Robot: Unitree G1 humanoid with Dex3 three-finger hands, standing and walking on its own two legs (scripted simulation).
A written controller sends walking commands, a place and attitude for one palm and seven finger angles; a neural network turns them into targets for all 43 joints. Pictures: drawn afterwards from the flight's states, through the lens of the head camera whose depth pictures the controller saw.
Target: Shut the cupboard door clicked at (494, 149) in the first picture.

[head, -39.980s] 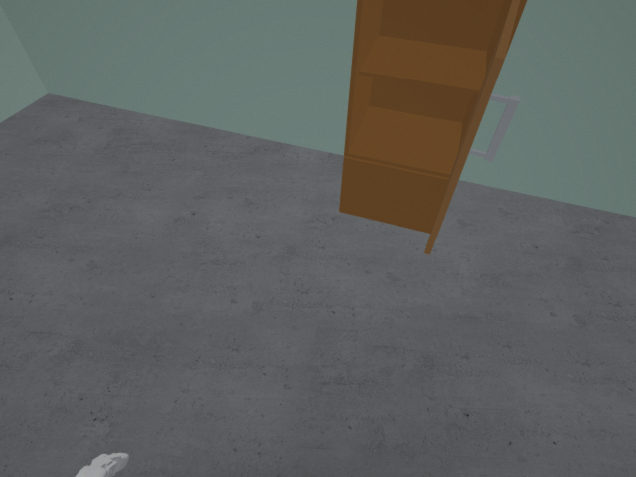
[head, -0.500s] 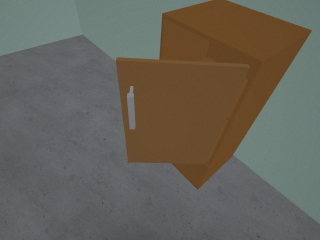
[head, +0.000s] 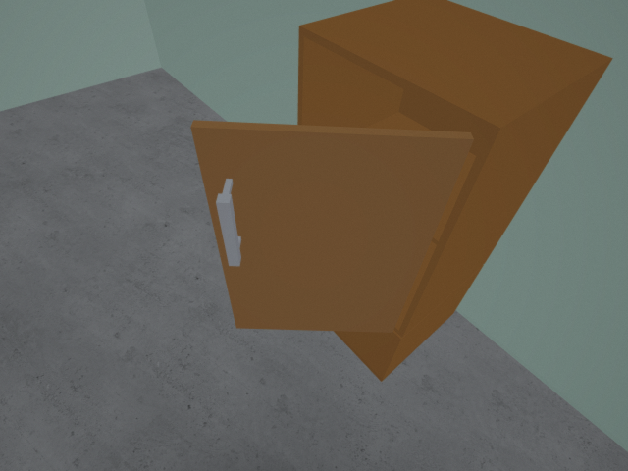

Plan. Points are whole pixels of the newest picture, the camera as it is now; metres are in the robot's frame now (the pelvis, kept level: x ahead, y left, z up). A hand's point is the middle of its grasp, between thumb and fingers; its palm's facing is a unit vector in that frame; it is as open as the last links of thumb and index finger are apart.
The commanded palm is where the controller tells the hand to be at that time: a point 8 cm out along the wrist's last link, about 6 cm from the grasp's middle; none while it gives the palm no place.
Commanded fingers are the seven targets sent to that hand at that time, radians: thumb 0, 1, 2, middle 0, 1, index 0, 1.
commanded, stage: shuffle to correct the standing spot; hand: left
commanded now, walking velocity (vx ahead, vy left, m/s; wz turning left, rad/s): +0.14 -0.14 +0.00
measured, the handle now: (231, 224) +0.49 +0.16 +0.00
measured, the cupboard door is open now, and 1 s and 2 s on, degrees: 49 49 49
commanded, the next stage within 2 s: come to a stop and stand still in 0.26 s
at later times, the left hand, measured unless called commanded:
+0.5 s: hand out of the picture +0.11 +0.14 -0.17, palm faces +0.04 -0.98 -0.19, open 7.3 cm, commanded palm none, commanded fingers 0.00 0.90 0.90 -0.20 -0.30 -0.20 -0.30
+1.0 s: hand out of the picture +0.09 +0.15 -0.18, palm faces +0.08 -0.98 -0.17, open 7.4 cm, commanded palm none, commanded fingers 0.00 0.90 0.90 -0.20 -0.30 -0.20 -0.30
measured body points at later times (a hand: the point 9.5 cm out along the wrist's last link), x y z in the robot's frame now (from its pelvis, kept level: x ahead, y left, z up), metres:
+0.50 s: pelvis +0.07 -0.05 +0.00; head +0.10 -0.04 +0.45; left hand +0.11 +0.19 -0.15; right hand +0.07 -0.28 -0.15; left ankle +0.07 +0.08 -0.73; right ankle +0.12 -0.21 -0.72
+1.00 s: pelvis +0.05 -0.03 +0.01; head +0.07 +0.00 +0.46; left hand +0.08 +0.20 -0.16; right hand +0.12 -0.26 -0.13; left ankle +0.06 +0.01 -0.73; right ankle +0.03 -0.18 -0.69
